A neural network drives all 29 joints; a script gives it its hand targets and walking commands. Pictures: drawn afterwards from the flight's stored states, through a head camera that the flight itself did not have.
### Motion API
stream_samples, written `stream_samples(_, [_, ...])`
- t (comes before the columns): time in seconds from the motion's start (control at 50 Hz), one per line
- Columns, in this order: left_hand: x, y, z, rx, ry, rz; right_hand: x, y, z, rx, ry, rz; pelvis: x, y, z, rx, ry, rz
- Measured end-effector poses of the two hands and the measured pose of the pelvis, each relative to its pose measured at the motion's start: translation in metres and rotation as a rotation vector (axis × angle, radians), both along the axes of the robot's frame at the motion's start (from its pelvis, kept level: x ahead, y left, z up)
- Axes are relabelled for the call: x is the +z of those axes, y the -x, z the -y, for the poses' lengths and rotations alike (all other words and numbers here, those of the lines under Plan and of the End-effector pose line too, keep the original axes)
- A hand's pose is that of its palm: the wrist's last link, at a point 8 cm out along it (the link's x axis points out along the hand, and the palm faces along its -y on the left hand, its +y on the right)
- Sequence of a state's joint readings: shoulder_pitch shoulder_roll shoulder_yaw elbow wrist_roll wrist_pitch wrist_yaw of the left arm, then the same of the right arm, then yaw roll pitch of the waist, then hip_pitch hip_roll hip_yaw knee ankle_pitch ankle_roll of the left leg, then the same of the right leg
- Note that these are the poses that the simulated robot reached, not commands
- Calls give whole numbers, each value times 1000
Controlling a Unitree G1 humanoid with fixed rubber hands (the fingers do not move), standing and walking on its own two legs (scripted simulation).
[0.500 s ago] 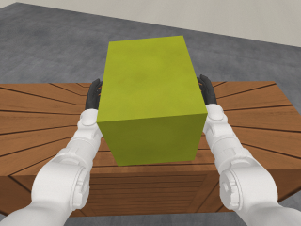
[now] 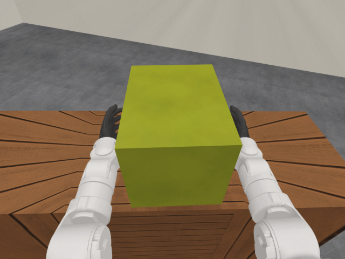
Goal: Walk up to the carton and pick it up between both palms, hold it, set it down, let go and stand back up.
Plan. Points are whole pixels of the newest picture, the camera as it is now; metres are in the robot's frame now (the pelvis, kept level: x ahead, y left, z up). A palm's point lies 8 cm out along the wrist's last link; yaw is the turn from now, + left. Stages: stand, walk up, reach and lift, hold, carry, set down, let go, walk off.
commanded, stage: reach and lift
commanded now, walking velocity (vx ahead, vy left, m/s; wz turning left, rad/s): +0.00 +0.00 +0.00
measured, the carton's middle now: (174, 131) +0.42 -0.02 +0.09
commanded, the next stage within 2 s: hold in 1.36 s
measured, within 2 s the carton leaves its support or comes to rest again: neither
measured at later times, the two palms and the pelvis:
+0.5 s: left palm (93, 136) +0.35 +0.16 +0.15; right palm (236, 130) +0.36 -0.16 +0.15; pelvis +0.01 +0.00 +0.00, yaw +3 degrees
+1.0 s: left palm (90, 129) +0.35 +0.16 +0.17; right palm (237, 123) +0.36 -0.16 +0.17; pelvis -0.01 -0.01 +0.00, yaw +2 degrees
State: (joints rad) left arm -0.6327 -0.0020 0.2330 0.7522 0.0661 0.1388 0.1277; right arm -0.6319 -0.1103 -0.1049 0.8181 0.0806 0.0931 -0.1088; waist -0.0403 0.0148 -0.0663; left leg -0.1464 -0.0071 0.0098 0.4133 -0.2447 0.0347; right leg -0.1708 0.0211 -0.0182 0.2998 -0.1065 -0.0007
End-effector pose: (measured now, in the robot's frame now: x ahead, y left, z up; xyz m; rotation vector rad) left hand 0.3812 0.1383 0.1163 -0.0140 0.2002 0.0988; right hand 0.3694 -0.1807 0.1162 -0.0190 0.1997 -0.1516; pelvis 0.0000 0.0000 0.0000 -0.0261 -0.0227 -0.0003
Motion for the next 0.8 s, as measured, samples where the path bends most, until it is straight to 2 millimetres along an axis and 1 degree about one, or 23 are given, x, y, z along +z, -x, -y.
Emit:
stream_samples(0.16, [17, 9, -19, 57, 12, 17, 24, -11, -18, 56, 12, 16, 1, -4, 4, 27, 1, 24])
stream_samples(0.22, [23, 14, -24, 69, 10, 33, 33, -10, -24, 70, 10, 32, 1, -6, 6, 41, 2, 37])
stream_samples(0.3, [27, 21, -29, 67, 8, 39, 39, -5, -28, 72, 11, 38, 1, -9, 7, 54, 2, 61])
stream_samples(0.42, [33, 30, -28, 53, -1, 50, 40, 8, -27, 61, -1, 50, 1, -10, 5, 56, 2, 88])
stream_samples(0.56, [39, 31, -21, 28, -8, 34, 39, 17, -20, 40, 4, 34, 0, -6, 1, 37, 2, 108])
stream_samples(0.66, [51, 32, -19, 27, -8, 59, 50, 19, -18, 35, -3, 61, 0, -2, -1, 25, 3, 104])
stream_samples(0.8, [56, 31, -21, 30, -4, 36, 53, 16, -19, 39, -8, 38, 1, 4, 0, 18, -3, 105])
